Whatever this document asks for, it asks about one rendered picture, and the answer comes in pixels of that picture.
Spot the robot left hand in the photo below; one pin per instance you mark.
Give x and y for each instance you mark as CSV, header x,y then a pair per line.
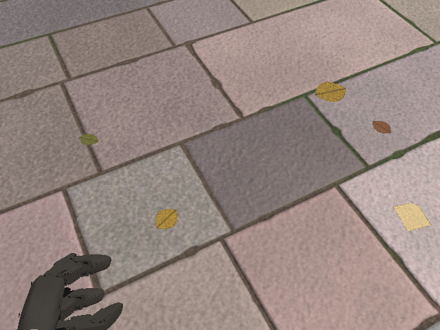
x,y
48,302

